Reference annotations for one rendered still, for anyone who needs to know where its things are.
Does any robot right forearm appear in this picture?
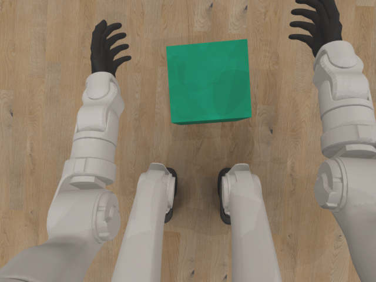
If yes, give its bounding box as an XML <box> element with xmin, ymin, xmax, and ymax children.
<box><xmin>313</xmin><ymin>41</ymin><xmax>376</xmax><ymax>159</ymax></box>

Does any robot left forearm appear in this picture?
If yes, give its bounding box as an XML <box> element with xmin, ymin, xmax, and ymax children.
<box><xmin>46</xmin><ymin>72</ymin><xmax>125</xmax><ymax>235</ymax></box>

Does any carton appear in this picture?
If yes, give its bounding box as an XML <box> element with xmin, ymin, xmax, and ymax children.
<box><xmin>166</xmin><ymin>39</ymin><xmax>251</xmax><ymax>125</ymax></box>

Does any left robot thigh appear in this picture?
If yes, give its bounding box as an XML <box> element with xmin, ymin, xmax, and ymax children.
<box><xmin>111</xmin><ymin>169</ymin><xmax>175</xmax><ymax>282</ymax></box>

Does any right robot hand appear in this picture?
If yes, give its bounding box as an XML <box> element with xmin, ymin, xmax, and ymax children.
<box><xmin>288</xmin><ymin>0</ymin><xmax>343</xmax><ymax>57</ymax></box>

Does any right robot upper arm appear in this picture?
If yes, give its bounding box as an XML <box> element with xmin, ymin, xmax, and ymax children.
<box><xmin>314</xmin><ymin>157</ymin><xmax>376</xmax><ymax>282</ymax></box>

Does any left robot hand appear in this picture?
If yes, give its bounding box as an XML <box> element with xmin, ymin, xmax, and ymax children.
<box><xmin>90</xmin><ymin>20</ymin><xmax>132</xmax><ymax>78</ymax></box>

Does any robot left shin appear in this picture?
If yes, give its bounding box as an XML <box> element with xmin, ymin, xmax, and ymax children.
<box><xmin>137</xmin><ymin>163</ymin><xmax>170</xmax><ymax>213</ymax></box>

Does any left robot upper arm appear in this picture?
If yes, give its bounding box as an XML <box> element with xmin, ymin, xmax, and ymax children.
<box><xmin>0</xmin><ymin>189</ymin><xmax>121</xmax><ymax>282</ymax></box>

